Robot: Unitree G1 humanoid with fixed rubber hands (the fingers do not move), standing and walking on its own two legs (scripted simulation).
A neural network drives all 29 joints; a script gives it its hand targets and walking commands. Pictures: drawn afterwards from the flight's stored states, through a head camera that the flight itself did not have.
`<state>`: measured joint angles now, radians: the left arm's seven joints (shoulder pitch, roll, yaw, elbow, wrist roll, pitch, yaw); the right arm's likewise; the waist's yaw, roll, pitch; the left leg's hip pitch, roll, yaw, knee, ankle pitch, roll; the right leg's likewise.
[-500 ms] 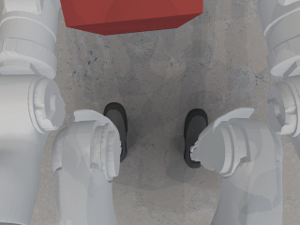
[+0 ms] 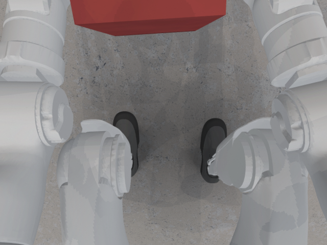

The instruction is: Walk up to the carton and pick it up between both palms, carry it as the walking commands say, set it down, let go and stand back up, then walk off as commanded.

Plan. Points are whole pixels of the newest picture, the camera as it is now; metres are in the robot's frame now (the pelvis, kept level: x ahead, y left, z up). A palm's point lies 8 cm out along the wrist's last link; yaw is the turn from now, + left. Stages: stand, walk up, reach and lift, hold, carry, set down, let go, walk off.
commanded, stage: reach and lift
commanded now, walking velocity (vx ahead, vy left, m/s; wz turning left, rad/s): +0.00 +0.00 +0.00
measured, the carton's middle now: out of the picture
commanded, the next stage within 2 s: none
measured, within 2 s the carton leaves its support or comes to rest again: leaves its support in 0.52 s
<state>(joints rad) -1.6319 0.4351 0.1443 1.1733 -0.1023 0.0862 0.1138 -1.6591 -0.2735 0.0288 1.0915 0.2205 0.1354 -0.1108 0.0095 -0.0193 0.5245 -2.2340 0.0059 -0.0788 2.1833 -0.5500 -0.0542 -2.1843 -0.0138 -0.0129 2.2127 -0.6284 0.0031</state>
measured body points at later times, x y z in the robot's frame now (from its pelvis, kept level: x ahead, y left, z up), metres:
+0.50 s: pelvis +0.00 +0.00 +0.00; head +0.39 +0.02 +0.20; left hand +0.58 +0.21 -0.19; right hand +0.59 -0.09 -0.18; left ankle +0.12 +0.14 -0.34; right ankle +0.10 -0.12 -0.34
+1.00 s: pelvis -0.01 +0.00 +0.01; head +0.37 +0.02 +0.24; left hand +0.59 +0.19 -0.13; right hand +0.60 -0.10 -0.12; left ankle +0.12 +0.14 -0.34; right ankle +0.10 -0.12 -0.34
